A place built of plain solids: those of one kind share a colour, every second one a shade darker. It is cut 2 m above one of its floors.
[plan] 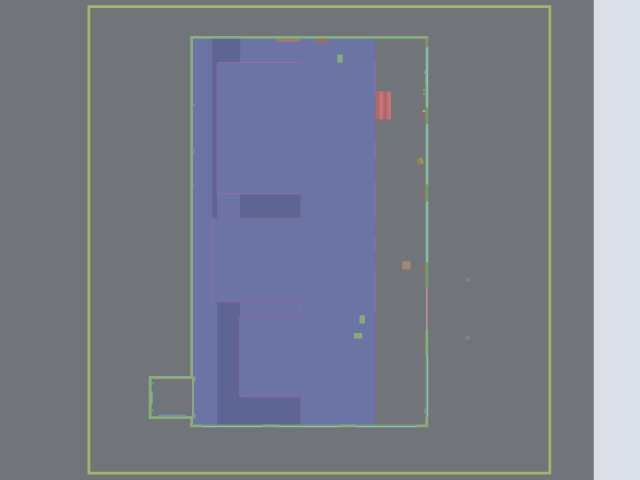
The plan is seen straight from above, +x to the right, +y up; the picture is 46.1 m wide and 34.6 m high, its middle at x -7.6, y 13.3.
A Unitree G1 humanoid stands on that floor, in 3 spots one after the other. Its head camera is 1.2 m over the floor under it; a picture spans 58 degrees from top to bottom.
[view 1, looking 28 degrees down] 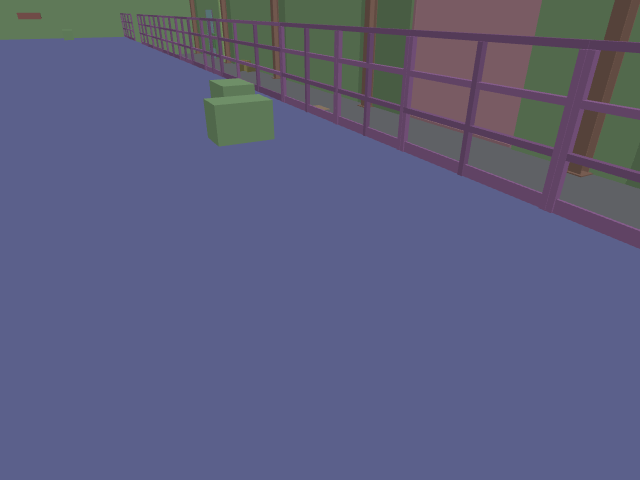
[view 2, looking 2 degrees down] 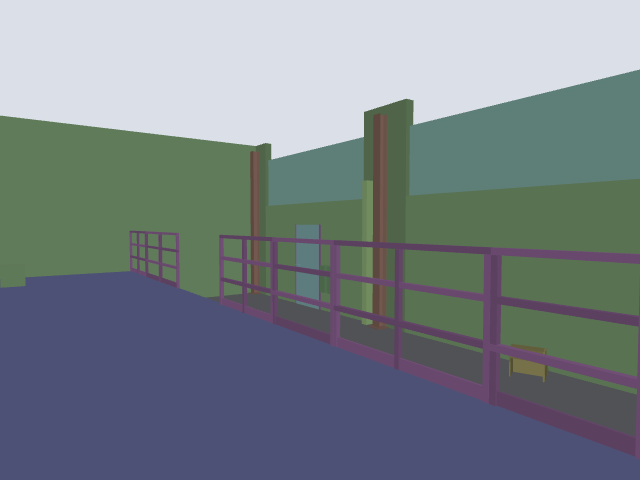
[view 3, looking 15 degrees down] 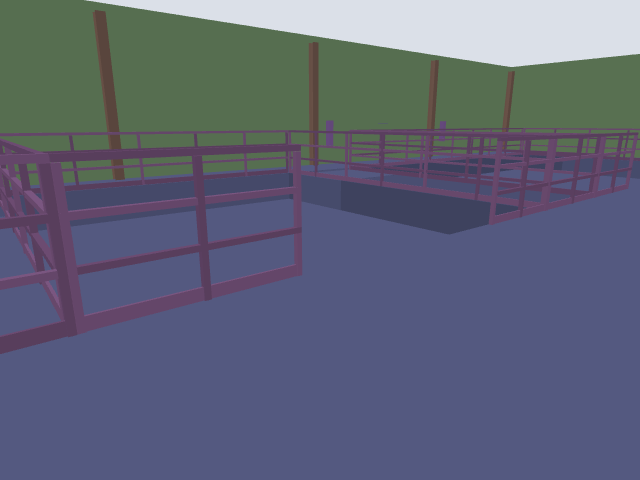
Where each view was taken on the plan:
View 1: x -6.25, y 2.00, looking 62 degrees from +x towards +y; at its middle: raised_floor_bank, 2.56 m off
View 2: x -6.25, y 15.85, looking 54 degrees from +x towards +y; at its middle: deck_rail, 4.42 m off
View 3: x -6.25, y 8.50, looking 141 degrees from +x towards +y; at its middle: raised_floor_bank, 7.19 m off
